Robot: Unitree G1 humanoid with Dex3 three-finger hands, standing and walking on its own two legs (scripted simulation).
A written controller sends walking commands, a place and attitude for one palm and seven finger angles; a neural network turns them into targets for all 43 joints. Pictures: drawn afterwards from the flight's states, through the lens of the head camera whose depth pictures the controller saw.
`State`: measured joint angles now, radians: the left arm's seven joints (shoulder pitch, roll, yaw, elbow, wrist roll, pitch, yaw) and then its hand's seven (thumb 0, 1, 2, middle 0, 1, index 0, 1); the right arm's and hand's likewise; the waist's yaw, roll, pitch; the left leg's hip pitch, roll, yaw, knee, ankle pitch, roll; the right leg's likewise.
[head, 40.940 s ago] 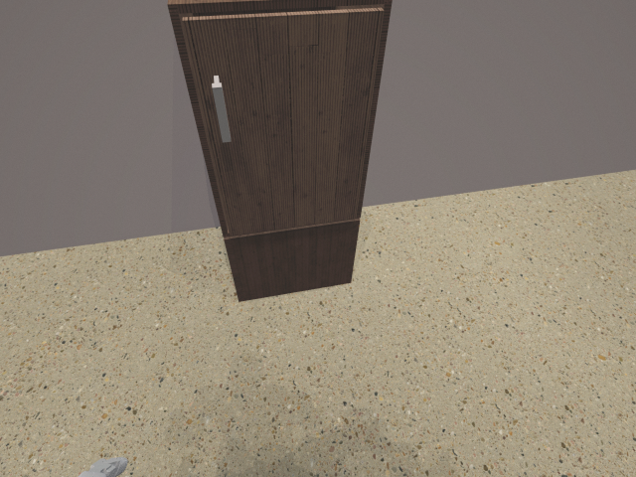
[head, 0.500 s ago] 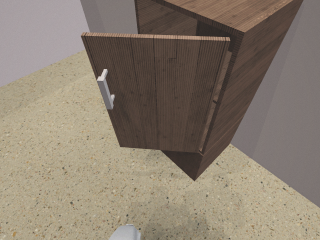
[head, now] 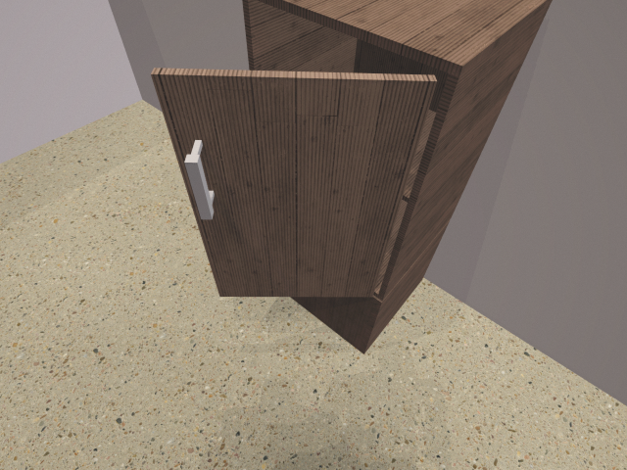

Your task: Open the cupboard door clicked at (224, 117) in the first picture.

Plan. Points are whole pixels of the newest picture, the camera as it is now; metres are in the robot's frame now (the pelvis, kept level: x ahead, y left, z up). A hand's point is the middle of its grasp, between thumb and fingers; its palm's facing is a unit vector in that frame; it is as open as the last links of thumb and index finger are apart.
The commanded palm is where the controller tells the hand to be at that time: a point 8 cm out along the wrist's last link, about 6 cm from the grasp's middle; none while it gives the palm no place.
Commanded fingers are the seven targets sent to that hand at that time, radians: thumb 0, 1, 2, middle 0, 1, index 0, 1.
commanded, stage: come to a stop and stand still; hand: left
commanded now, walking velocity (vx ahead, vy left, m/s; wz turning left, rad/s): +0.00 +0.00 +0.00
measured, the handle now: (202, 181) +0.54 +0.20 +0.04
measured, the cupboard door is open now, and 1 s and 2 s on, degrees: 41 41 41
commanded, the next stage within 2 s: look again from close up in 0.42 s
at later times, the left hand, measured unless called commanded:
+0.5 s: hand out of the picture -0.03 +0.11 -0.18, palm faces +0.08 -0.99 -0.14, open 7.3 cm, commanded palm none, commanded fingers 0.00 0.90 0.90 -0.20 -0.30 -0.20 -0.30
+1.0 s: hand out of the picture +0.01 +0.18 -0.18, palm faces +0.03 -0.98 -0.20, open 7.4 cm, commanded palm none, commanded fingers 0.00 0.90 0.90 -0.20 -0.30 -0.20 -0.30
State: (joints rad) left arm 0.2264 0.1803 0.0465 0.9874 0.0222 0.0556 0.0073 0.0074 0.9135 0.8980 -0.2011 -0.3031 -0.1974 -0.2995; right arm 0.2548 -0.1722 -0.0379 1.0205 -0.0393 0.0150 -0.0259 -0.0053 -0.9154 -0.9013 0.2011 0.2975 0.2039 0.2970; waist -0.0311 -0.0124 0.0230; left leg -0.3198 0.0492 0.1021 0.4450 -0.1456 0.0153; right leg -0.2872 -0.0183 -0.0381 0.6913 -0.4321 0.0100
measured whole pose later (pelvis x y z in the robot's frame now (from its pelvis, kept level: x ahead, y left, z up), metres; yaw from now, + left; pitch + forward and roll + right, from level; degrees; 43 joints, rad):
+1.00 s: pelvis -0.01 +0.00 +0.00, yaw +0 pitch -1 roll +0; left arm 0.28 0.17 -0.01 1.05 0.01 -0.01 0.04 0.01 0.91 0.90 -0.20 -0.30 -0.20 -0.30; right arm 0.28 -0.16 0.01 1.08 -0.02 -0.01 -0.02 0.01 -0.93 -0.90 0.20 0.30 0.20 0.30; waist 0.00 -0.02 0.02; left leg -0.24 -0.01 0.06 0.49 -0.25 0.04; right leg -0.18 -0.03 -0.04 0.49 -0.30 0.01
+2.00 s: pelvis -0.03 -0.02 -0.06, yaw +1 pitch +12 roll -1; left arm 0.33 0.29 0.38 0.10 -0.38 -0.35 -0.34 0.01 0.06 0.53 -0.26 -0.85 -0.26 -0.85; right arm 0.32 -0.25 -0.02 0.61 0.03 -0.20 -0.07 0.01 -0.90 -0.90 0.20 0.30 0.20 0.30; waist -0.01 0.03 -0.12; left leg -0.76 0.04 0.01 0.97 -0.42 0.00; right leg -0.68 0.01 -0.08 0.96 -0.49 -0.03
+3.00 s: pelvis -0.02 +0.00 -0.03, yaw +1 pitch +7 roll -2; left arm -0.04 0.41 0.43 0.38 -0.35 -0.20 -0.46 -0.01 -0.50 0.30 -0.30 -1.20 -0.30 -1.20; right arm 0.30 -0.28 0.03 0.58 0.04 -0.18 -0.08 0.01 -0.90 -0.90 0.20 0.30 0.20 0.30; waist 0.00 0.01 -0.07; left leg -0.56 0.02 0.03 0.79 -0.36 0.03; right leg -0.47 -0.01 -0.07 0.74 -0.40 0.00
